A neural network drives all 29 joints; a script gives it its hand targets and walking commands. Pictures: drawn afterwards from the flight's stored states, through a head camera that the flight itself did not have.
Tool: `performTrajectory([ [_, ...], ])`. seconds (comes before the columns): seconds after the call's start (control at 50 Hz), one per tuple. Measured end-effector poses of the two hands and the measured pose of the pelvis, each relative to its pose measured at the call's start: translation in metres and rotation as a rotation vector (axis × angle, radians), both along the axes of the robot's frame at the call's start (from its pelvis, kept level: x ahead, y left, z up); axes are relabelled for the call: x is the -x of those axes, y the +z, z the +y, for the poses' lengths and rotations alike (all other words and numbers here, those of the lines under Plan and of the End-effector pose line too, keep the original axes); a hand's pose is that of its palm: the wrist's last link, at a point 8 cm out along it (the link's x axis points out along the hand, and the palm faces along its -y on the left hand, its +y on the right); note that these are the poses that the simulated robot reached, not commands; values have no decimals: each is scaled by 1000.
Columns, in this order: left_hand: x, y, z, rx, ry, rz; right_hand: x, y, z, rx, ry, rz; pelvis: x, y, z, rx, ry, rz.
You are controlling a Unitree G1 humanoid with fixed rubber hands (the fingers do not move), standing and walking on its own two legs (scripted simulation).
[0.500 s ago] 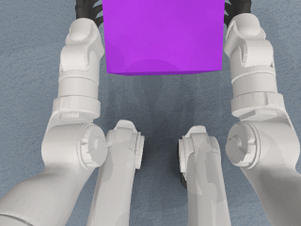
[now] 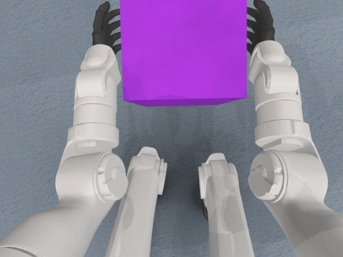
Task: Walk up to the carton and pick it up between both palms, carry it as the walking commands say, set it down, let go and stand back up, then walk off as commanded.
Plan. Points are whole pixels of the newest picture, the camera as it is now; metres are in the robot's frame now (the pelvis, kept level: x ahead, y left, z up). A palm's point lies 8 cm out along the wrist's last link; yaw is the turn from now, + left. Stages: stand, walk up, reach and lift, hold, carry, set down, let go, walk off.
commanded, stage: reach and lift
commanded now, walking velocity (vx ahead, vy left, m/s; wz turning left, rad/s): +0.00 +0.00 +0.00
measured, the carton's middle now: (181, 59) +0.52 +0.02 -0.16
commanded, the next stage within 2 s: none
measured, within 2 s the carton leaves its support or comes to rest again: neither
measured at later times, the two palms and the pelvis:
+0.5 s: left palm (88, 41) +0.49 +0.17 -0.01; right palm (281, 38) +0.51 -0.13 -0.01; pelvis +0.01 +0.00 +0.05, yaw +0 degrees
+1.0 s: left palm (61, 35) +0.47 +0.17 +0.06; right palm (310, 30) +0.49 -0.13 +0.06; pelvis +0.03 +0.00 +0.12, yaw +0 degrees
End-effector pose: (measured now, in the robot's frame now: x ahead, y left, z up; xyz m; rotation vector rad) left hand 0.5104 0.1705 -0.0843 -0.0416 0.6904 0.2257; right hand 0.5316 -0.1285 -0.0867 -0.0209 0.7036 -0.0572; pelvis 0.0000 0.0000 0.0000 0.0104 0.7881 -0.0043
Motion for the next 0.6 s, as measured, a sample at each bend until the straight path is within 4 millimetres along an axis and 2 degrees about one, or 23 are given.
performTrajectory([
  [0.6, 25, 90, -2, 4, 0, -1, 26, 91, -2, 0, -5, -1, -13, 65, 1, 7, 5, -60],
])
